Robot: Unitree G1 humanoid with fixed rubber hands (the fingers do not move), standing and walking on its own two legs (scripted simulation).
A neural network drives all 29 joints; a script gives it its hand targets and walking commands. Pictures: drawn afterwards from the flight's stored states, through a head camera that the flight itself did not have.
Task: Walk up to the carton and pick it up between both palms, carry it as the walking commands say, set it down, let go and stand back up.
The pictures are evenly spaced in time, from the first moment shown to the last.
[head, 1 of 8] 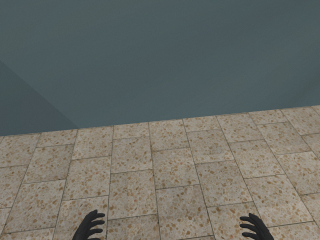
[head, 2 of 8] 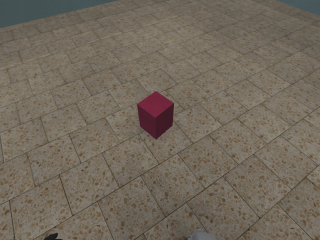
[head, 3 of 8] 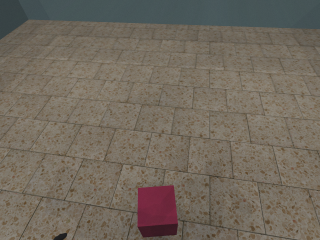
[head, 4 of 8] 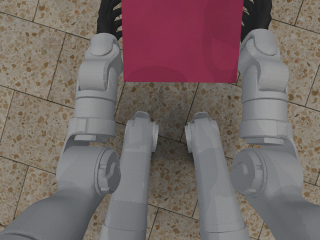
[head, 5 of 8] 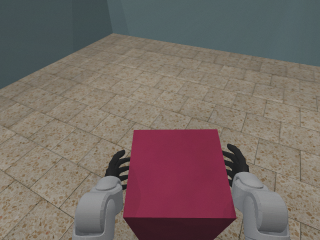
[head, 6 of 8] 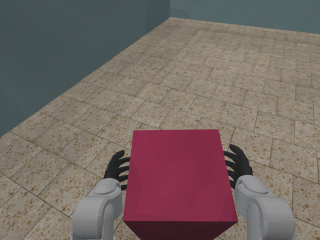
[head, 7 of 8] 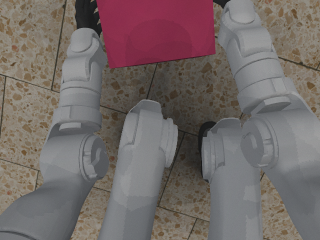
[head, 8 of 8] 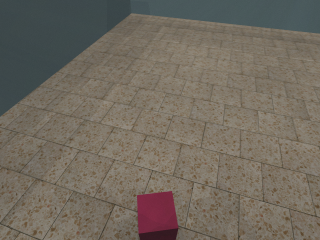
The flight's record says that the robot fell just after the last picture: no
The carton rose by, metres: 0.68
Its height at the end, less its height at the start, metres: +0.00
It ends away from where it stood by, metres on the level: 1.31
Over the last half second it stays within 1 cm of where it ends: yes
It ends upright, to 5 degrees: yes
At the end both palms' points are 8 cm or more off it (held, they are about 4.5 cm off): yes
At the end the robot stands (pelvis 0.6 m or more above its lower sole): yes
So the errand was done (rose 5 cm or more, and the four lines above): yes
